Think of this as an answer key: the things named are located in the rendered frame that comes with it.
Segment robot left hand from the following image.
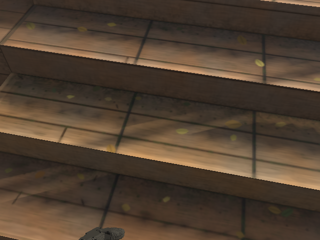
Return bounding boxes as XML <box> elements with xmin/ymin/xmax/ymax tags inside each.
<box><xmin>79</xmin><ymin>227</ymin><xmax>125</xmax><ymax>240</ymax></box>

